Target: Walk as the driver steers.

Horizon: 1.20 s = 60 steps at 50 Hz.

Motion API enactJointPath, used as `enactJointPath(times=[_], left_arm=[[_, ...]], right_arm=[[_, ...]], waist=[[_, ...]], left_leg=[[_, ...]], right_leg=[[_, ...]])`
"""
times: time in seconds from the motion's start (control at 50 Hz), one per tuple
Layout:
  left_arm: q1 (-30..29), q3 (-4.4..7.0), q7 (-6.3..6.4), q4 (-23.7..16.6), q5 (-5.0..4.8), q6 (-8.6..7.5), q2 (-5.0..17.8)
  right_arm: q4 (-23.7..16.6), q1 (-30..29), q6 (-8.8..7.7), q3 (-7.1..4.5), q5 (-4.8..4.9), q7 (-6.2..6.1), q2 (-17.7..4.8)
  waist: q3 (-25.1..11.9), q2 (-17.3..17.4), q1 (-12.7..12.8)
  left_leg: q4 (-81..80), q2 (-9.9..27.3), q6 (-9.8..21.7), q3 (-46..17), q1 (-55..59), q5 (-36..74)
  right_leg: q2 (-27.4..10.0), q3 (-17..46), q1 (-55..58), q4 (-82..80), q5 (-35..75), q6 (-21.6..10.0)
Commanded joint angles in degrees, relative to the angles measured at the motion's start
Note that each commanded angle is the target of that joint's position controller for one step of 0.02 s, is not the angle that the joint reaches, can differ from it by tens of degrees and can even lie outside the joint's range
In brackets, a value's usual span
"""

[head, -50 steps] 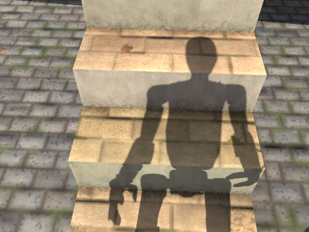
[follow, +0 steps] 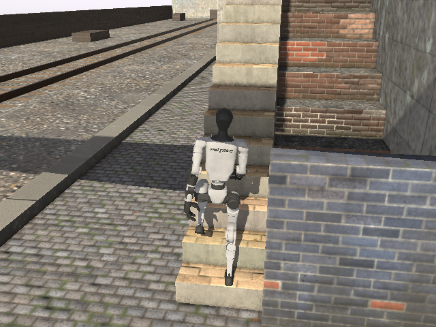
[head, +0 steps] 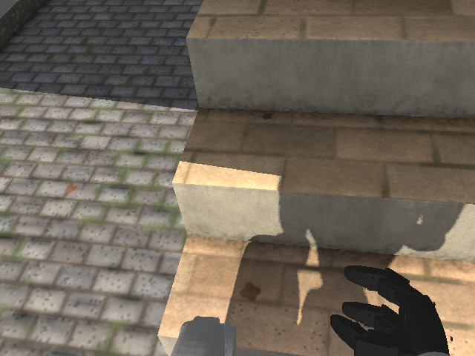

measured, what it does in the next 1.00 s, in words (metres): climbs: left foot 0.19 m higher, then right foot 0.19 m higher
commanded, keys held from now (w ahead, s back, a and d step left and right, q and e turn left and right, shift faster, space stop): w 1.00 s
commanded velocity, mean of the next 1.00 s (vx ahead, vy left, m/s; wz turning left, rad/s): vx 0.50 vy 0.00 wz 0.00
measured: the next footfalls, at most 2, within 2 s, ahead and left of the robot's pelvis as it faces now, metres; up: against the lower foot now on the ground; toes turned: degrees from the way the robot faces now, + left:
left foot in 0.16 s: +0.28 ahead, +0.11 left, +0.19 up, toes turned +5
right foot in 0.72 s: +0.50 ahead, -0.12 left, +0.38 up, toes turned -6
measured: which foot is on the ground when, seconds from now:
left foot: up 0.00-0.14, down 0.16-0.76, up 0.78-1.00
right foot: down 0.00-0.16, up 0.18-0.70, down 0.72-1.00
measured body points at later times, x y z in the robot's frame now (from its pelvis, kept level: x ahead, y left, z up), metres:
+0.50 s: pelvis +0.25 +0.02 +0.18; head +0.22 +0.05 +0.63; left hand +0.43 +0.19 +0.08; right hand +0.14 -0.17 +0.03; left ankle +0.24 +0.11 -0.55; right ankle +0.29 -0.12 -0.15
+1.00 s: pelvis +0.48 -0.04 +0.35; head +0.45 -0.04 +0.80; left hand +0.43 +0.18 +0.19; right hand +0.65 -0.27 +0.28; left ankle +0.49 +0.09 -0.14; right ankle +0.46 -0.12 -0.36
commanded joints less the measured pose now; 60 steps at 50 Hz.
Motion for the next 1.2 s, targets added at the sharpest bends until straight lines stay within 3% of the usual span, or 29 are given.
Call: enactJointPath(times=[0.02,0.08,0.12,0.14,0.16,0.18,0.2,0.22,0.26,0.3,0.32,0.4,0.42,0.52,0.56,0.62,0.64,0.68,0.72,0.74,0.76,0.78,0.8,0.84,0.9,0.96,1.02,1.12,1.2], left_arm=[[3.9,1.07,1.53,-2.7,-0.52,-0.93,8.0],[7.2,2.49,5.48,-4.0,-1.03,-0.78,11.3],[9.9,1.87,6.97,-4.2,-3.36,-2.8,13.3],[7.9,2.51,7.71,-3.4,-2.03,-2.99,15.3],[4.6,3.51,7.98,-4.7,0.13,-3.32,17.9],[6.3,3.78,6.49,-7.0,1.43,-3.19,15.8],[0.5,4.25,3.85,-9.3,4.57,-3.74,15.4],[-4.3,4.48,2.28,-12.9,5.88,-4.72,12.2],[-16.3,-0.24,1.14,-25.2,3.9,-6.64,-1.7],[-11.9,-2.71,2.46,-25.6,0.74,-8.0,-5.0],[-4.5,-1.15,3.77,-22.0,2.6,-4.73,-2.8],[-4.6,-0.87,5.31,-19.9,1.88,-0.92,-1.7],[-9.3,-1.48,6.88,-21.5,-3.81,-1.7,-0.3],[-31.2,-3.31,8.99,-32.5,-5.32,-1.35,-3.0],[-34.3,-3.09,8.21,-33.6,-5.55,0.13,-1.0],[-30.8,-5.14,7.58,-32.0,-4.4,1.77,-6.0],[-29.1,-5.14,6.62,-31.2,-4.45,1.5,-4.8],[-22.7,-3.97,5.6,-27.3,-4.39,1.06,-1.9],[-17.1,-2.78,4.4,-24.0,-5.53,1.03,0.6],[-15.6,-1.11,3.66,-21.6,-4.12,0.76,5.1],[-9.8,2.44,3.76,-17.6,-2.43,1.24,13.9],[-7.5,4.44,4.91,-15.2,1.02,2.38,20.0],[-16.0,2.65,5.08,-13.3,2.11,1.74,13.2],[-13.5,0.27,2.95,-5.5,3.19,-0.72,2.4],[-11.4,-1.17,0.75,0.5,1.21,-1.86,-1.2],[-11.0,-1.2,-0.34,-0.7,-1.52,-2.03,2.4],[-7.8,-0.93,0.2,-1.3,-0.34,-1.57,5.9],[5.8,-0.36,1.11,-0.9,-0.29,-1.63,7.2],[19.0,1.08,3.71,-0.4,-1.82,-0.29,7.9]], right_arm=[[-9.9,-16.5,-0.11,1.37,0.73,-0.15,-0.2],[-11.8,-16.3,2.72,3.51,-0.51,1.73,2.6],[-5.7,1.2,0.89,0.42,3.32,3.28,-2.9],[-1.8,11.2,1.13,-1.6,3.48,3.18,-6.2],[1.1,15.8,1.53,-2.97,2.68,2.76,-10.5],[4.6,18.8,1.68,-4.86,0.61,2.05,-14.6],[8.5,23.5,3.21,-7.23,-4.89,0.32,-22.2],[9.8,16.9,3.89,-6.93,-5.62,-0.21,-21.0],[20.1,14.8,1.89,-3.4,-5.91,1.77,-8.8],[29.4,17.6,-0.31,-2.14,-5.98,4.82,-2.5],[28.1,17.6,-1.47,-1.32,-6.88,4.99,-1.2],[30.3,22.8,-4.32,-0.42,-6.12,4.89,-4.0],[30.4,21.5,-2.51,0.15,-3.15,7.51,-2.5],[35.8,31.2,-2.12,0.7,-3.53,6.16,-4.9],[35.7,35.0,-2.86,1.36,-3.77,6.2,-3.7],[35.3,39.8,-2.08,1.16,-4.44,3.28,-4.1],[33.4,37.5,-2.04,1.51,-3.04,2.71,-4.1],[33.1,39.7,-1.42,1.1,-1.77,0.13,-7.8],[32.7,39.7,-0.4,-0.22,-0.56,-2.94,-14.0],[29.8,38.1,-0.39,-0.49,-1.57,-3.59,-12.1],[27.4,40.1,-0.03,-0.3,-2.81,-1.59,-6.6],[24.5,31.7,-1.02,-1.1,-4.52,0.74,-6.7],[18.1,22.7,-1.94,-1.27,-6.83,2.21,-2.7],[11.4,20.4,-4.18,-0.07,-5.26,1.69,1.6],[7.9,21.0,-3.32,-0.58,-2.93,0.93,-1.0],[8.0,21.9,-0.95,-0.88,-1.55,-0.04,-2.7],[6.9,18.0,0.43,-1.37,-1.02,0.5,-3.4],[1.1,2.5,0.76,-1.59,-0.92,1.62,-5.3],[-9.1,-19.8,-0.7,1.99,-2.22,4.12,-3.3]], waist=[[6.9,-7.6,2.4],[-0.2,-10.3,1.8],[-9.4,-14.9,-5.4],[-14.6,-18.5,-11.5],[-18.7,-14.9,-14.4],[-23.1,-1.9,-12.1],[-24.3,12.8,-15.1],[-21.9,6.3,-11.2],[-4.7,-2.6,-4.2],[2.7,-4.3,0.3],[4.8,-3.0,4.7],[5.8,0.8,3.2],[1.7,1.6,1.1],[10.4,2.7,-4.5],[9.2,4.6,-6.3],[4.2,4.5,-4.0],[4.2,3.5,-2.1],[-0.7,12.3,2.2],[-0.7,19.6,8.1],[-0.2,14.3,7.8],[-6.6,-4.3,7.5],[-8.0,-13.3,9.1],[0.3,-9.0,4.3],[3.0,-4.4,-1.2],[3.4,-4.0,-7.6],[7.7,-0.8,-9.7],[6.6,-3.9,-8.4],[5.5,-6.8,1.1],[5.4,-5.5,10.5]], left_leg=[[-13.1,3.8,-1.2,4.3,-9.2,-0.3],[-40.2,6.0,-0.5,12.6,20.0,-5.6],[-46.1,-1.6,3.1,16.5,49.1,-10.9],[-53.3,-1.4,3.0,12.4,52.0,-14.2],[-62.2,-1.1,3.3,6.7,59.4,-15.3],[-75.7,9.3,8.0,-19.0,72.3,-24.6],[-102.2,20.6,11.6,-51.4,78.1,-30.0],[-104.5,21.2,9.4,-58.6,76.2,-29.9],[-102.4,19.2,5.0,-41.7,61.5,-24.8],[-98.3,15.1,3.7,-25.4,54.7,-14.8],[-98.0,12.4,0.2,-12.1,48.8,-11.8],[-101.8,14.0,2.9,-7.2,46.3,-5.2],[-106.9,18.1,3.4,-12.2,51.5,-10.6],[-110.5,19.4,-1.7,-8.3,64.5,-11.4],[-113.9,16.8,-2.0,-3.2,61.0,-9.0],[-119.1,16.6,2.6,-0.9,65.0,11.7],[-120.3,15.4,1.5,4.4,61.9,22.9],[-113.9,17.3,3.9,5.9,63.0,84.8],[-100.4,19.3,3.9,6.7,78.9,102.6],[-90.1,17.1,3.1,5.0,74.0,91.8],[-75.2,8.9,0.8,6.2,56.6,53.7],[-46.5,-0.2,-1.4,1.5,49.3,5.0],[-24.6,0.7,-1.8,-6.2,38.8,3.4],[-16.2,1.4,1.8,-9.5,31.9,9.3],[-10.4,0.6,5.1,-10.6,27.5,14.8],[-16.1,0.9,3.0,-6.8,23.5,9.6],[-12.6,1.4,1.7,-3.4,22.7,7.2],[-17.3,4.6,0.6,-0.8,1.8,5.0],[-44.0,9.3,-4.6,11.0,-9.8,-11.2]], right_leg=[[-8.6,7.7,1.1,-14.3,10.6,-6.5],[-11.2,8.3,-0.2,-26.7,30.7,-10.5],[-11.9,0.4,3.0,-14.2,109.2,-8.6],[-14.7,0.2,13.3,-4.4,121.2,-8.9],[-14.7,0.3,14.0,4.7,119.8,-9.3],[-7.8,0.4,-3.3,21.3,97.1,-7.5],[7.3,2.0,-17.4,49.7,11.4,-6.1],[7.9,10.5,-28.8,76.1,2.3,-4.4],[6.8,9.4,-42.3,93.4,2.9,-5.7],[7.1,11.0,-48.2,101.2,6.4,-7.6],[4.4,14.7,-46.9,92.8,10.6,-7.7],[8.6,5.8,-53.1,98.8,13.6,-4.0],[9.5,2.8,-58.0,113.4,7.3,-3.4],[4.0,4.8,-80.3,113.3,6.3,-3.7],[2.4,-0.4,-71.7,99.4,11.8,-3.8],[-2.4,-5.5,-53.6,85.8,9.7,-4.6],[-1.9,-7.4,-40.4,71.1,7.0,-5.9],[5.7,-11.3,-16.4,58.8,-7.1,-6.5],[6.7,-8.1,-15.1,37.8,-14.7,-3.9],[3.5,5.1,-9.7,29.9,-9.7,-4.4],[-9.1,35.1,1.5,8.2,-19.9,-7.7],[-13.9,56.3,-2.7,-13.4,-31.6,-10.0],[-14.2,53.8,-12.2,-12.0,-21.7,-10.2],[-13.8,36.2,-14.7,-1.6,-4.7,-7.4],[-10.4,18.9,-14.4,1.4,6.4,-4.6],[-10.9,11.0,-16.3,-3.9,7.2,-5.0],[-10.8,6.9,-14.9,-7.4,11.8,-6.8],[-11.2,9.6,10.1,-7.4,15.0,-7.9],[-7.3,16.3,34.7,-6.0,33.6,-11.5]])
Velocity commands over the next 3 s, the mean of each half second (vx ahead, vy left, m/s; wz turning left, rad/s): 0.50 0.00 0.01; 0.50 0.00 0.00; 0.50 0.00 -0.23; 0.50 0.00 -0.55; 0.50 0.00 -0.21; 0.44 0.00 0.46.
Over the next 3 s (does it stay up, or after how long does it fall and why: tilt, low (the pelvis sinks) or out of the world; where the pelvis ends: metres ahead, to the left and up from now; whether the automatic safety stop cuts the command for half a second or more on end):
stays up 0.93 -0.19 0.71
